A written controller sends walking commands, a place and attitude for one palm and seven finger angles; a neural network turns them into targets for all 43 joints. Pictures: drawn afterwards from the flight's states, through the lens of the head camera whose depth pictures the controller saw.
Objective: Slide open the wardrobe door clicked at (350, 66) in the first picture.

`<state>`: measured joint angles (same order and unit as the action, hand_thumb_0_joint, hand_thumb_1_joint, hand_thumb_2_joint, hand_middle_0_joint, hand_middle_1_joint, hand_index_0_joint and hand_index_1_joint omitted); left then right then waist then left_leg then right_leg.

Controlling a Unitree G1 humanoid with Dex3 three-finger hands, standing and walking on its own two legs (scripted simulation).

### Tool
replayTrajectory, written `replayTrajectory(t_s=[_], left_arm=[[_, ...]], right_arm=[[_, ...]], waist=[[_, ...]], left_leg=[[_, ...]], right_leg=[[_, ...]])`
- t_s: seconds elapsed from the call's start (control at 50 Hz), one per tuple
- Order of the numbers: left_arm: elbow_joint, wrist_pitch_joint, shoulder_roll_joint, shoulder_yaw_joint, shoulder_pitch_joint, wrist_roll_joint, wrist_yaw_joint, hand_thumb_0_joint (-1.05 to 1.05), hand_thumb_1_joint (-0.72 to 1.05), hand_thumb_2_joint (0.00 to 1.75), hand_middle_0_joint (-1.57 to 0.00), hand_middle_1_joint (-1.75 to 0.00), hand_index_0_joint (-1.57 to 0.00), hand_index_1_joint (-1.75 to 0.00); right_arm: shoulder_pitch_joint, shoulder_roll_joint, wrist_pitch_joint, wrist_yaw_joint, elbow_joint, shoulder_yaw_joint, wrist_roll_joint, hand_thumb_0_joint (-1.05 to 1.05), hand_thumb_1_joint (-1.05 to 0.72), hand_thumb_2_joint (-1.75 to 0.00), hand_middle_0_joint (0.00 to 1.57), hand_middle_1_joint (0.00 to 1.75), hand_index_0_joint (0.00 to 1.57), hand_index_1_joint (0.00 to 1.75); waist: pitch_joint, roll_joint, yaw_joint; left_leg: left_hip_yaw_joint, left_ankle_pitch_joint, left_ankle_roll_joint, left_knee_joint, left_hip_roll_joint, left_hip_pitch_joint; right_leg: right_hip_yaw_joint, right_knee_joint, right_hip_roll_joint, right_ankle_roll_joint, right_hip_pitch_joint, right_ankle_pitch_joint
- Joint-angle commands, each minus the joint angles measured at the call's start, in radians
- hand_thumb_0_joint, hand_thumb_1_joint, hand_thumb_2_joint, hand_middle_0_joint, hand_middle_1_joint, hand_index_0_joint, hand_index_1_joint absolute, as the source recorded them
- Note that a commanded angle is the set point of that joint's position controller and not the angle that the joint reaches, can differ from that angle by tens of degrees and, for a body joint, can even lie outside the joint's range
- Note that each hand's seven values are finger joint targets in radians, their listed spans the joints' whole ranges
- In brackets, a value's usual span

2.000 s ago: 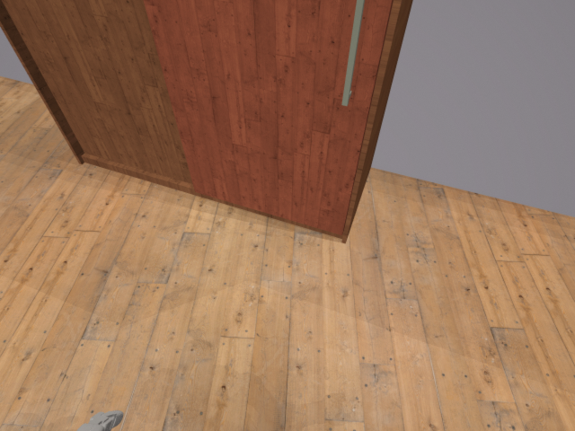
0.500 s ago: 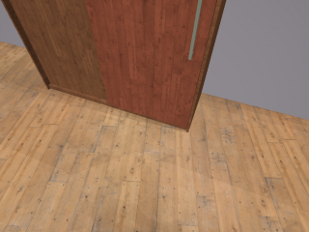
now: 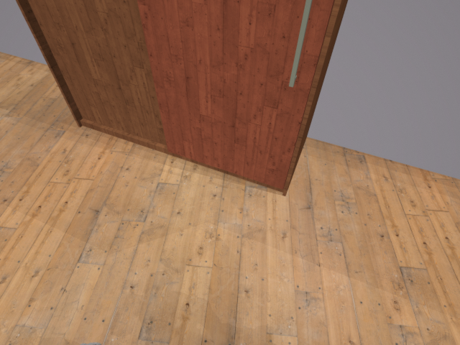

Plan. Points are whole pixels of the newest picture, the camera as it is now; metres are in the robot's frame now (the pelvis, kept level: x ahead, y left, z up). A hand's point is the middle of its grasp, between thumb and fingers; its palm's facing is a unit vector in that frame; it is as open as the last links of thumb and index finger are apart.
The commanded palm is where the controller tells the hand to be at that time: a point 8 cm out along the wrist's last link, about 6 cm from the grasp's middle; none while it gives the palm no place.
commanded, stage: walk to a spot facing it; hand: right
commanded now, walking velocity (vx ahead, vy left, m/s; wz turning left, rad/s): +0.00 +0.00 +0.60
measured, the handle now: (302, 39) +1.00 -0.19 +0.09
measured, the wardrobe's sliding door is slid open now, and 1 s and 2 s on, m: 0.00 0.00 0.00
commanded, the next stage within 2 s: none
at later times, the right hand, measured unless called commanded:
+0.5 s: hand out of the picture +0.04 -0.17 -0.16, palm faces -0.15 +0.97 -0.19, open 7.4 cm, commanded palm none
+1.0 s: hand (268, 217) +0.46 -0.08 -0.16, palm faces -0.56 +0.80 -0.22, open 7.4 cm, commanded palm none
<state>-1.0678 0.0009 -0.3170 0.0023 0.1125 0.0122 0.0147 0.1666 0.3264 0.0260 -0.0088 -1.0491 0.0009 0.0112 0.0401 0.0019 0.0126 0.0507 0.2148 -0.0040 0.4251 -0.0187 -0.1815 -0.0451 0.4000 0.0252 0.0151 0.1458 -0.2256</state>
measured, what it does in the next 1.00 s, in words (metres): walks ahead, turning left: right foot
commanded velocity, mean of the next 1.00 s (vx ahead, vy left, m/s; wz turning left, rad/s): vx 0.25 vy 0.00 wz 0.60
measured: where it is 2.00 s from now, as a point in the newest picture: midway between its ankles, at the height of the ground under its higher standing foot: (208, 320)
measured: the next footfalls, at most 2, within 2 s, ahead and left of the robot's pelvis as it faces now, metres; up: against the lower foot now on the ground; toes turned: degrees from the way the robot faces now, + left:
right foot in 0.64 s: +0.25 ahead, -0.10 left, +0.00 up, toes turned +17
left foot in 1.14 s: +0.34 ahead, +0.23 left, +0.00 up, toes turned +46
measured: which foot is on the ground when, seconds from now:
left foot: down 0.00-0.64, up 0.66-1.00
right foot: down 0.00-0.22, up 0.24-0.62, down 0.64-1.00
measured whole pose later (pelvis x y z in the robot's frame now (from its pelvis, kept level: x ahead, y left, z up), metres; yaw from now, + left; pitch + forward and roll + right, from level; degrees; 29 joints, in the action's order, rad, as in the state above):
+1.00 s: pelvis +0.24 +0.02 +0.00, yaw +34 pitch +0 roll +0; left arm -1.02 -0.06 -0.20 0.04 0.40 0.03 0.02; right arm 0.12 0.26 0.04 0.05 -0.89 0.10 0.03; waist 0.07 0.03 -0.03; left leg -0.08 0.16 0.03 0.90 0.09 -0.63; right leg -0.30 0.37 0.08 0.01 0.02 -0.34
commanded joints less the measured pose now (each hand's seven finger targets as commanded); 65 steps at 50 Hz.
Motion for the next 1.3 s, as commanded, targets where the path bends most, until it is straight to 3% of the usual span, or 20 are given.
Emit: replayTrajectory(t_s=[0.0, 0.16, 0.18, 0.2, 0.22, 0.28, 0.34, 0.52, 0.58, 0.6, 0.62, 0.64, 0.76, 0.98, 1.06, 1.08, 1.1, 1.12, 1.16, 1.28], left_arm=[[0.089, 0.006, -0.122, 0.051, 0.061, 0.0, 0.018, 0.0, 0.9, 0.9, -0.2, -0.3, -0.2, -0.3], [0.169, -0.002, -0.156, 0.084, -0.01, 0.012, -0.003, 0.0, 0.9, 0.9, -0.2, -0.3, -0.2, -0.3], [0.173, 0.002, -0.122, 0.079, -0.011, 0.011, -0.007, 0.0, 0.9, 0.9, -0.2, -0.3, -0.2, -0.3], [0.219, 0.005, -0.03, 0.06, -0.026, -0.001, -0.012, 0.0, 0.9, 0.9, -0.2, -0.3, -0.2, -0.3], [0.263, -0.012, -0.055, 0.059, -0.118, 0.007, -0.016, 0.0, 0.9, 0.9, -0.2, -0.3, -0.2, -0.3], [0.224, -0.029, -0.036, 0.073, -0.041, 0.01, -0.026, 0.0, 0.9, 0.9, -0.2, -0.3, -0.2, -0.3], [0.215, -0.028, 0.002, 0.071, -0.006, 0.01, -0.026, 0.0, 0.9, 0.9, -0.2, -0.3, -0.2, -0.3], [0.283, -0.053, 0.048, 0.07, -0.082, -0.004, -0.029, 0.0, 0.9, 0.9, -0.2, -0.3, -0.2, -0.3], [0.231, -0.067, 0.016, 0.078, 0.092, -0.006, -0.011, 0.0, 0.9, 0.9, -0.2, -0.3, -0.2, -0.3], [0.188, -0.074, -0.048, 0.092, 0.23, -0.003, 0.007, 0.0, 0.9, 0.9, -0.2, -0.3, -0.2, -0.3], [0.162, -0.077, -0.17, 0.116, 0.35, 0.017, 0.013, 0.0, 0.9, 0.9, -0.2, -0.3, -0.2, -0.3], [0.171, -0.068, -0.169, 0.107, 0.372, 0.013, 0.012, 0.0, 0.9, 0.9, -0.2, -0.3, -0.2, -0.3], [0.169, -0.093, 0.021, 0.057, 0.199, 0.008, 0.014, 0.0, 0.9, 0.9, -0.2, -0.3, -0.2, -0.3], [0.088, -0.074, -0.005, 0.069, 0.353, 0.018, 0.012, 0.0, 0.9, 0.9, -0.2, -0.3, -0.2, -0.3], [0.107, -0.059, -0.069, 0.085, 0.306, 0.009, 0.012, 0.0, 0.9, 0.9, -0.2, -0.3, -0.2, -0.3], [0.12, -0.054, -0.066, 0.082, 0.31, 0.001, 0.004, 0.0, 0.9, 0.9, -0.2, -0.3, -0.2, -0.3], [0.147, -0.049, 0.002, 0.067, 0.352, -0.018, -0.005, 0.0, 0.9, 0.9, -0.2, -0.3, -0.2, -0.3], [0.18, -0.051, 0.014, 0.065, 0.305, -0.016, 0.012, 0.0, 0.9, 0.9, -0.2, -0.3, -0.2, -0.3], [0.192, -0.039, -0.006, 0.068, 0.245, -0.008, 0.018, 0.0, 0.9, 0.9, -0.2, -0.3, -0.2, -0.3], [0.16, 0.029, 0.041, 0.055, 0.278, 0.014, 0.013, 0.0, 0.9, 0.9, -0.2, -0.3, -0.2, -0.3]], right_arm=[[0.027, 0.112, 0.006, -0.002, 0.105, 0.045, 0.008, 0.0, -0.9, -0.9, 0.2, 0.3, 0.2, 0.3], [0.187, 0.018, 0.002, 0.044, 0.147, 0.078, 0.021, 0.0, -0.9, -0.9, 0.2, 0.3, 0.2, 0.3], [0.268, 0.034, -0.012, 0.041, 0.125, 0.084, 0.023, 0.0, -0.9, -0.9, 0.2, 0.3, 0.2, 0.3], [0.348, 0.134, -0.035, 0.022, 0.114, 0.106, 0.033, 0.0, -0.9, -0.9, 0.2, 0.3, 0.2, 0.3], [0.404, 0.148, -0.046, 0.003, 0.114, 0.104, 0.009, 0.0, -0.9, -0.9, 0.2, 0.3, 0.2, 0.3], [0.245, 0.085, -0.068, -0.002, 0.144, 0.09, 0.012, 0.0, -0.9, -0.9, 0.2, 0.3, 0.2, 0.3], [0.267, 0.046, -0.084, 0.003, 0.129, 0.087, 0.011, 0.0, -0.9, -0.9, 0.2, 0.3, 0.2, 0.3], [0.295, 0.054, -0.077, -0.002, 0.113, 0.104, 0.021, 0.0, -0.9, -0.9, 0.2, 0.3, 0.2, 0.3], [0.22, 0.05, -0.07, 0.001, 0.131, 0.113, 0.016, 0.0, -0.9, -0.9, 0.2, 0.3, 0.2, 0.3], [0.212, 0.009, -0.069, 0.008, 0.142, 0.111, 0.009, 0.0, -0.9, -0.9, 0.2, 0.3, 0.2, 0.3], [0.242, -0.058, -0.066, 0.023, 0.162, 0.104, -0.004, 0.0, -0.9, -0.9, 0.2, 0.3, 0.2, 0.3], [0.2, -0.043, -0.074, 0.028, 0.186, 0.106, 0.006, 0.0, -0.9, -0.9, 0.2, 0.3, 0.2, 0.3], [0.149, -0.074, -0.024, 0.064, 0.165, 0.104, 0.027, 0.0, -0.9, -0.9, 0.2, 0.3, 0.2, 0.3], [-0.167, -0.099, -0.012, 0.068, 0.262, 0.075, 0.02, 0.0, -0.9, -0.9, 0.2, 0.3, 0.2, 0.3], [0.008, -0.041, -0.029, 0.058, 0.217, 0.09, 0.023, 0.0, -0.9, -0.9, 0.2, 0.3, 0.2, 0.3], [0.146, 0.026, -0.045, 0.049, 0.181, 0.105, 0.026, 0.0, -0.9, -0.9, 0.2, 0.3, 0.2, 0.3], [0.239, 0.151, -0.057, 0.034, 0.161, 0.129, 0.021, 0.0, -0.9, -0.9, 0.2, 0.3, 0.2, 0.3], [0.277, 0.212, -0.055, 0.019, 0.153, 0.14, -0.009, 0.0, -0.9, -0.9, 0.2, 0.3, 0.2, 0.3], [0.134, 0.157, -0.039, -0.002, 0.203, 0.125, -0.01, 0.0, -0.9, -0.9, 0.2, 0.3, 0.2, 0.3], [-0.069, 0.064, -0.027, -0.01, 0.237, 0.098, 0.012, 0.0, -0.9, -0.9, 0.2, 0.3, 0.2, 0.3]], waist=[[-0.051, -0.012, -0.021], [0.029, -0.132, 0.062], [0.028, 0.021, 0.1], [0.065, 0.389, 0.121], [0.095, 0.302, 0.146], [0.058, 0.058, 0.025], [0.013, 0.091, 0.013], [0.001, 0.149, 0.044], [-0.04, 0.113, -0.039], [-0.106, -0.018, -0.092], [-0.186, -0.334, -0.118], [-0.125, -0.24, -0.119], [0.035, -0.152, 0.003], [0.083, -0.121, -0.076], [-0.062, -0.142, 0.027], [-0.162, -0.059, 0.096], [-0.304, 0.152, 0.114], [-0.385, 0.184, 0.117], [-0.304, 0.11, 0.068], [-0.125, 0.069, -0.064]], left_leg=[[0.111, -0.239, -0.021, 0.06, 0.088, -0.121], [-0.086, 0.234, -0.003, 0.279, 0.012, -0.028], [0.001, 0.27, -0.032, 0.113, 0.019, 0.064], [0.506, 0.439, -0.15, -0.169, 0.275, 0.138], [0.736, 0.404, -0.219, -0.318, 0.36, 0.066], [0.528, 0.28, -0.231, -0.244, 0.289, 0.019], [0.367, 0.034, -0.2, -0.212, 0.213, 0.031], [0.353, -0.07, -0.181, -0.145, 0.194, 0.023], [0.303, -0.076, -0.128, 0.023, 0.109, -0.136], [0.241, -0.058, -0.099, 0.213, 0.037, -0.275], [0.077, 0.324, -0.038, 0.546, -0.084, -0.492], [0.026, 0.36, -0.023, 0.716, -0.044, -0.527], [-0.034, 0.031, 0.011, 0.817, 0.106, -0.498], [-0.182, -0.04, 0.01, 0.326, 0.075, -0.436], [-0.229, -0.035, -0.046, 0.172, -0.01, -0.122], [-0.197, -0.172, -0.064, 0.082, 0.014, 0.169], [0.205, -0.537, -0.186, 0.103, 0.324, 0.494], [0.417, -0.919, -0.298, 0.084, 0.49, 0.532], [0.335, -0.672, -0.278, 0.031, 0.409, 0.348], [0.143, -0.251, -0.175, -0.097, 0.231, -0.187]], right_leg=[[0.052, 0.026, 0.142, -0.031, -0.023, 0.11], [0.097, -0.004, 0.29, -0.111, 0.264, -0.449], [0.013, 0.207, 0.202, -0.058, 0.358, -0.459], [-0.122, 0.614, 0.024, 0.03, 0.622, -0.492], [0.01, 0.734, 0.021, 0.015, 0.658, -0.393], [0.07, 0.738, 0.083, 0.021, 0.561, -0.164], [0.033, 0.654, 0.07, 0.038, 0.495, -0.06], [0.016, 0.319, 0.026, 0.034, 0.336, -0.065], [-0.001, 0.088, -0.005, 0.021, -0.014, -0.009], [0.082, 0.032, 0.082, 0.0, -0.255, -0.06], [0.479, -0.083, 0.413, -0.095, -0.408, -0.215], [0.599, -0.176, 0.502, -0.163, -0.29, -0.298], [0.089, -0.208, 0.298, -0.104, 0.033, -0.018], [-0.178, -0.098, 0.309, -0.116, -0.122, 0.515], [-0.26, 0.249, 0.294, -0.068, -0.141, 0.807], [-0.26, 0.49, 0.276, -0.017, 0.014, 0.666], [-0.249, 0.819, 0.13, 0.046, 0.358, -0.168], [-0.107, 1.056, 0.07, 0.057, 0.486, -0.448], [0.034, 1.038, 0.132, 0.057, 0.49, -0.297], [0.0, 0.755, 0.125, 0.068, 0.292, -0.149]])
